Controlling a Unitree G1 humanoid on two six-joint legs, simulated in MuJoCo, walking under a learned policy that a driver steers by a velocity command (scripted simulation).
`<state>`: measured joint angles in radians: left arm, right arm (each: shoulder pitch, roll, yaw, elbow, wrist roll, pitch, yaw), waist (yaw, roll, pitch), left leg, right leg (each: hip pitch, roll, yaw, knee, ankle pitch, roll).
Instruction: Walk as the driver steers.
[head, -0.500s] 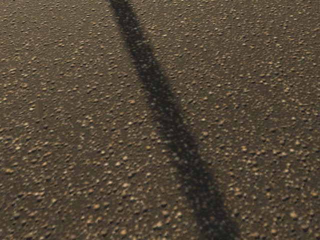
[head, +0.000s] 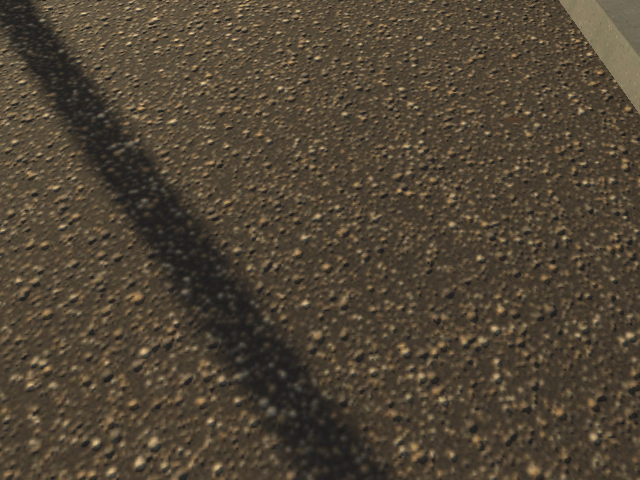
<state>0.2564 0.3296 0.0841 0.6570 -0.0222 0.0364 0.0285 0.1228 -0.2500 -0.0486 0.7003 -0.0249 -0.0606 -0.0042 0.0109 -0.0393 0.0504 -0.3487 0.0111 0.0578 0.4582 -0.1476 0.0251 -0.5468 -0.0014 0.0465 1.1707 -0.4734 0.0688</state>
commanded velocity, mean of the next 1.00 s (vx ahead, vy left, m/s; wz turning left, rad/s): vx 0.04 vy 0.00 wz -0.31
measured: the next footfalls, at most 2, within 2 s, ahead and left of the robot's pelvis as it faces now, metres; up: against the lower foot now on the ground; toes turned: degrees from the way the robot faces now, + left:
right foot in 0.28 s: +0.11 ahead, -0.15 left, +0.00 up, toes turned -13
left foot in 0.66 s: +0.15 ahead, +0.09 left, +0.00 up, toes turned -16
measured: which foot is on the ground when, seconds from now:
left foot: down 0.00-0.28, up 0.30-0.64, down 0.66-1.00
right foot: up 0.00-0.26, down 0.28-1.00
